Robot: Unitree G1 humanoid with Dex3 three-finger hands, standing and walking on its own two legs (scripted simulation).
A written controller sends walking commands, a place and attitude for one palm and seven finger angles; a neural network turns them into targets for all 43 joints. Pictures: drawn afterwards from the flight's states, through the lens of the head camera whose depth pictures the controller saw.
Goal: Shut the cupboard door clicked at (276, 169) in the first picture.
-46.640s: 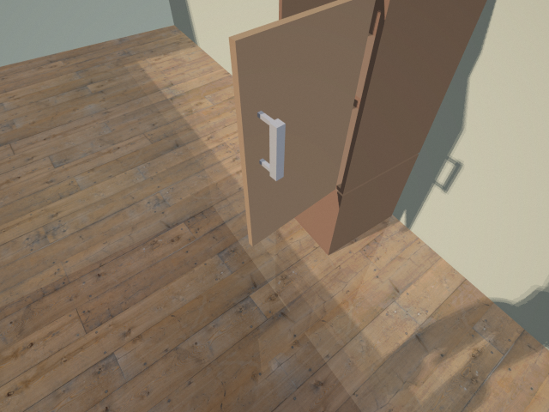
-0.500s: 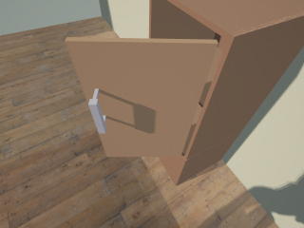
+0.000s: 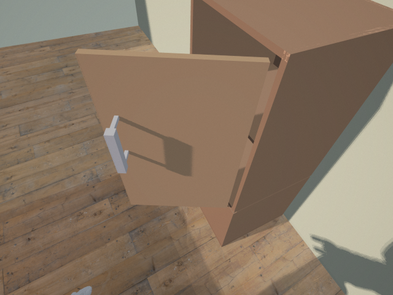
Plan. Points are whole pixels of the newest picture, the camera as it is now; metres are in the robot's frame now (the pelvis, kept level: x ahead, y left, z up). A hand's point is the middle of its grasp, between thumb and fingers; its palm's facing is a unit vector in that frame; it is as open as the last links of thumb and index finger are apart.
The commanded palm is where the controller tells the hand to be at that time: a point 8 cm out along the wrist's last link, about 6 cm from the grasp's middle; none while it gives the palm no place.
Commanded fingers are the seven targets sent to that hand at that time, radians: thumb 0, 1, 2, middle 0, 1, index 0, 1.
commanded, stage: raise the hand and make a fist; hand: left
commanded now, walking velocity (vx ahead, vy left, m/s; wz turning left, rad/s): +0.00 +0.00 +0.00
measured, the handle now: (119, 145) +0.43 +0.21 +0.03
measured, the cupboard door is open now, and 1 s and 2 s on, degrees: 62 62 62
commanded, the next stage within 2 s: bring the fist close to the handle in 1.82 s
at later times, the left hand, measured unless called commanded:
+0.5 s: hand (104, 294) +0.13 +0.17 -0.01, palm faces +0.16 -0.98 -0.09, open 5.3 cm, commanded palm +0.12 +0.21 -0.03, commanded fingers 0.00 0.90 0.90 -0.75 -0.90 -0.75 -0.90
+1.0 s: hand (109, 267) +0.17 +0.17 -0.02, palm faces -0.06 -1.00 -0.02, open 3.3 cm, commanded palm +0.15 +0.24 +0.01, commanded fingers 0.00 0.90 0.90 -1.21 -1.40 -1.21 -1.40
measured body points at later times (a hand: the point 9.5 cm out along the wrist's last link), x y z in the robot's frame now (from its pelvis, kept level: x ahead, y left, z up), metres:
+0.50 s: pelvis -0.04 -0.05 -0.09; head +0.02 -0.04 +0.35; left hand +0.12 +0.22 -0.01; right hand +0.22 -0.26 -0.14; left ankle -0.02 +0.07 -0.74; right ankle +0.00 -0.10 -0.74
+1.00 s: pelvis -0.03 +0.00 -0.07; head +0.03 +0.01 +0.38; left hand +0.17 +0.23 -0.01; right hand +0.14 -0.25 -0.14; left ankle -0.02 +0.07 -0.74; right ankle +0.00 -0.10 -0.74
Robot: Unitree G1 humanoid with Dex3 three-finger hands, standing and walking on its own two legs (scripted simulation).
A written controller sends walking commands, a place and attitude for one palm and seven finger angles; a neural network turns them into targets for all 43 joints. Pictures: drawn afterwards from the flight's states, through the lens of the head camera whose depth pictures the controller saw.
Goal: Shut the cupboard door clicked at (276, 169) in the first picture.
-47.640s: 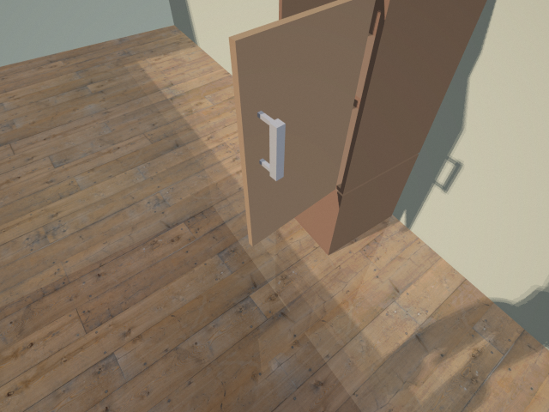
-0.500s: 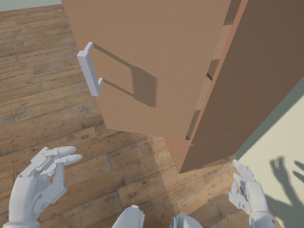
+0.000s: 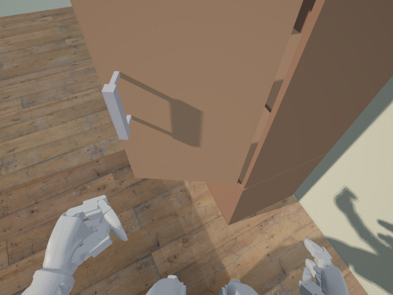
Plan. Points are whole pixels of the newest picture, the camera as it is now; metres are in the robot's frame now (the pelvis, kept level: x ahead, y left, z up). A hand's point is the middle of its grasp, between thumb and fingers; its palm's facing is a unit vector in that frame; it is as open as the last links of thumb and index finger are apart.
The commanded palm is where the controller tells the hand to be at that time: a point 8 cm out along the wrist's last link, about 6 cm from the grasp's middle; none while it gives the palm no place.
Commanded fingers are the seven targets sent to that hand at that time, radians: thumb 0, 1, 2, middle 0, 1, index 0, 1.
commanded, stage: raise the hand and make a fist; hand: left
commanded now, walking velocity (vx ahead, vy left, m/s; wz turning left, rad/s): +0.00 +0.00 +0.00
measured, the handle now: (120, 107) +0.47 +0.20 +0.10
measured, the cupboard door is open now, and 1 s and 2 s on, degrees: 62 62 62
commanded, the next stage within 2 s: bring the fist close to the handle in 0.82 s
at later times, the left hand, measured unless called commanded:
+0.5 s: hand (72, 202) +0.24 +0.22 +0.12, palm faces +0.04 -1.00 -0.06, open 3.1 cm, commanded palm +0.21 +0.26 +0.10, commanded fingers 0.00 0.90 0.90 -1.30 -1.50 -1.30 -1.50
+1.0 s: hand (102, 221) +0.22 +0.17 +0.09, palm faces -0.01 -1.00 -0.05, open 3.1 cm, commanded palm +0.21 +0.23 +0.10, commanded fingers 0.00 0.90 0.90 -1.30 -1.50 -1.30 -1.50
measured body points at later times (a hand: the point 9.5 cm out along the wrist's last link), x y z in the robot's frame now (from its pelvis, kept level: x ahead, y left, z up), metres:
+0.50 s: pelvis +0.01 +0.02 +0.02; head +0.04 +0.02 +0.47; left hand +0.23 +0.27 +0.12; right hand +0.19 -0.20 -0.04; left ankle +0.01 +0.07 -0.67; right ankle +0.02 -0.10 -0.67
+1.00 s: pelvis +0.01 -0.01 +0.02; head +0.03 -0.01 +0.47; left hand +0.22 +0.23 +0.10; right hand +0.19 -0.24 -0.04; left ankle +0.01 +0.07 -0.67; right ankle +0.02 -0.10 -0.67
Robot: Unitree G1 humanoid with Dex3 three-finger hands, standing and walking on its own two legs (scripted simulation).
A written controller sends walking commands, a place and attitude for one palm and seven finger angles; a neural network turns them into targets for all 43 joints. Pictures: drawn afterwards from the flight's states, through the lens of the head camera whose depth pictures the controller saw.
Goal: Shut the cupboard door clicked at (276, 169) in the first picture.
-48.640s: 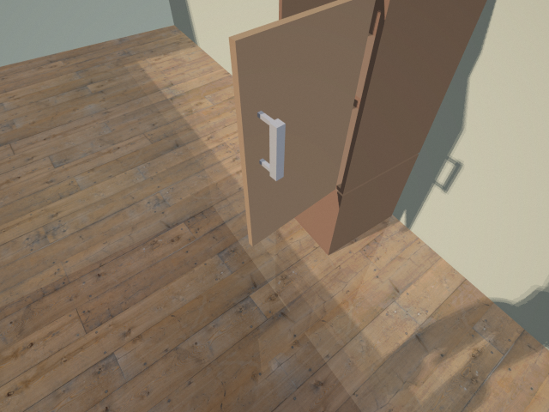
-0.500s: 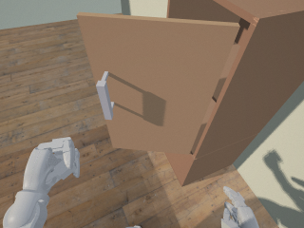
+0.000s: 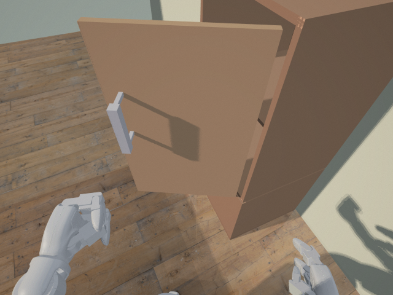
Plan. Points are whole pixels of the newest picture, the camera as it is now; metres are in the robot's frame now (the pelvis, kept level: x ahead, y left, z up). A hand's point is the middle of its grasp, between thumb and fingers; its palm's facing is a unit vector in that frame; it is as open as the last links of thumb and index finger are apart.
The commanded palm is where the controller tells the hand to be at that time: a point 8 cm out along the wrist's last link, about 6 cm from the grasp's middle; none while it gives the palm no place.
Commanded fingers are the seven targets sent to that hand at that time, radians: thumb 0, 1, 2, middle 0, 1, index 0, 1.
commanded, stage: bring the fist close to the handle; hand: left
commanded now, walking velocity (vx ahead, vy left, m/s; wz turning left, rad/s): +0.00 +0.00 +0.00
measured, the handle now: (123, 124) +0.46 +0.21 +0.08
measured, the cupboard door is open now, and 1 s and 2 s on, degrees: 62 62 54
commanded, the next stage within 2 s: push the door shut along its arc in 1.32 s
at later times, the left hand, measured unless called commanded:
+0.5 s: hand (109, 180) +0.30 +0.19 +0.09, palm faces +0.01 -1.00 -0.04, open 3.1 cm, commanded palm +0.29 +0.24 +0.08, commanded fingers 0.00 0.90 0.90 -1.30 -1.50 -1.30 -1.50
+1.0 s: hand (126, 151) +0.38 +0.18 +0.08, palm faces -0.01 -1.00 +0.00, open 3.2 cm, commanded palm +0.35 +0.23 +0.08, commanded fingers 0.00 0.90 0.90 -1.30 -1.50 -1.30 -1.50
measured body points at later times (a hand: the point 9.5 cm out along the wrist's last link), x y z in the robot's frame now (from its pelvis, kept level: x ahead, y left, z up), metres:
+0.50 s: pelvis +0.00 +0.00 +0.00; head +0.04 -0.01 +0.45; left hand +0.30 +0.25 +0.09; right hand +0.16 -0.25 -0.08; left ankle +0.01 +0.08 -0.69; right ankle +0.02 -0.09 -0.69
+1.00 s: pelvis +0.01 +0.01 +0.01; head +0.06 +0.02 +0.45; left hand +0.38 +0.24 +0.08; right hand +0.13 -0.24 -0.10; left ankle +0.01 +0.08 -0.69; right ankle +0.02 -0.09 -0.69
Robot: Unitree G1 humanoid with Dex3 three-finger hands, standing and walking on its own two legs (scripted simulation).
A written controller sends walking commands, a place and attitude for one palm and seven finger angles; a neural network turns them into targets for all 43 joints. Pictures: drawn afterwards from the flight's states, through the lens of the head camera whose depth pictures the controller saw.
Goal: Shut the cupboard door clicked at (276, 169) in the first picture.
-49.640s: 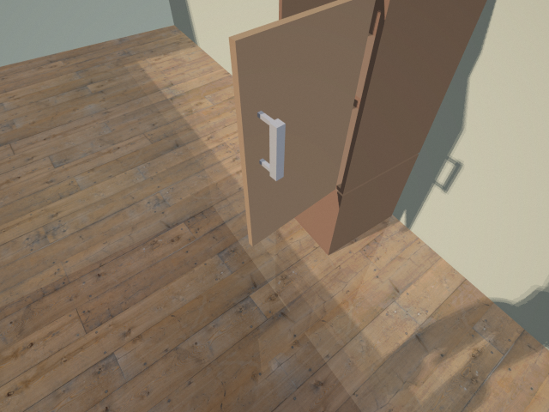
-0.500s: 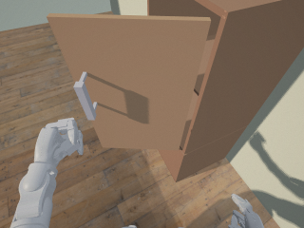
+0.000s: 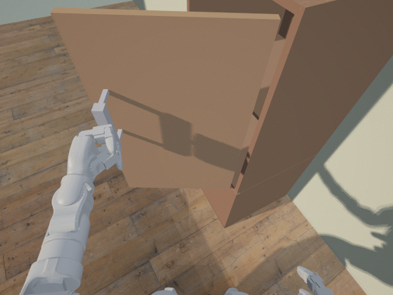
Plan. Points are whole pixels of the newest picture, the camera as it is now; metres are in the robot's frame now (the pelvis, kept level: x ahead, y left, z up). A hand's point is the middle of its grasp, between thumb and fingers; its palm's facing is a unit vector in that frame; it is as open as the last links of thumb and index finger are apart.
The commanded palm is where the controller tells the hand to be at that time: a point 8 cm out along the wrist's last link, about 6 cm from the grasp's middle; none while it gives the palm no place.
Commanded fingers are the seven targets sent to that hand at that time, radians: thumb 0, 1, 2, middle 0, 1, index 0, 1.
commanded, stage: bring the fist close to the handle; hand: left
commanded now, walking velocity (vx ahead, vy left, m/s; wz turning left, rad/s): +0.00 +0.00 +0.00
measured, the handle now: (110, 123) +0.45 +0.21 +0.07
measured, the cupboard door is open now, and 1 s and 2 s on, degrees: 62 54 35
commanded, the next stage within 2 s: push the door shut along its arc in 0.32 s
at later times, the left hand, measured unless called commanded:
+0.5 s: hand (120, 157) +0.36 +0.17 +0.07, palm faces +0.02 -1.00 -0.04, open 3.1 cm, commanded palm +0.34 +0.22 +0.08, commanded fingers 0.00 0.90 0.90 -1.30 -1.50 -1.30 -1.50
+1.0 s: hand (122, 131) +0.42 +0.18 +0.08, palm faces -0.11 -0.99 -0.03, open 3.1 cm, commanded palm +0.42 +0.22 +0.08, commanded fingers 0.00 0.90 0.90 -1.30 -1.50 -1.30 -1.50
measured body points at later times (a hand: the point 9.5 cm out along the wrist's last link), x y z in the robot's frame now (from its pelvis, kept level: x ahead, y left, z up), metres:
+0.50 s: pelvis -0.01 +0.00 +0.00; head +0.04 +0.00 +0.45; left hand +0.36 +0.22 +0.08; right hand +0.12 -0.25 -0.10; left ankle +0.00 +0.07 -0.69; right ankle +0.01 -0.10 -0.69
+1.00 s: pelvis -0.02 -0.01 -0.01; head +0.06 +0.00 +0.43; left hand +0.42 +0.23 +0.08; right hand +0.06 -0.28 -0.12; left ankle +0.00 +0.07 -0.69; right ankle +0.01 -0.10 -0.69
